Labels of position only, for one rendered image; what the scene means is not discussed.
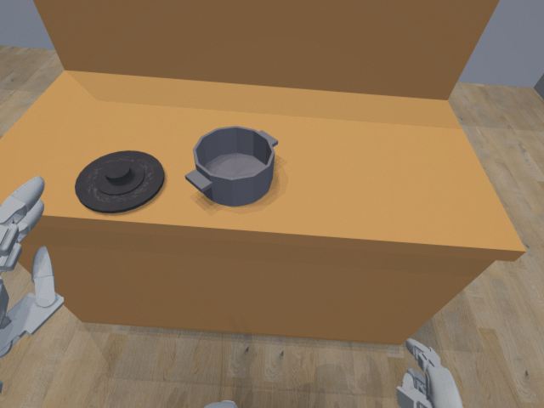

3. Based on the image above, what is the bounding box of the right robot hand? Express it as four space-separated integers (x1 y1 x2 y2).
397 338 463 408

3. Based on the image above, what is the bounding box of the table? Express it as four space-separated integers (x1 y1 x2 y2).
0 0 526 345

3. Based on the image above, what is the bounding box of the knob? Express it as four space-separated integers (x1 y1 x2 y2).
104 161 132 183

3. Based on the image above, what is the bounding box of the lid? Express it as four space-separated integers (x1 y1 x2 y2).
75 150 165 213

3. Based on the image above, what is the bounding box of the pot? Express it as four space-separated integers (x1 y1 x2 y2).
185 126 278 207

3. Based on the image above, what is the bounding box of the left robot hand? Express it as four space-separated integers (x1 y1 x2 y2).
0 176 64 358

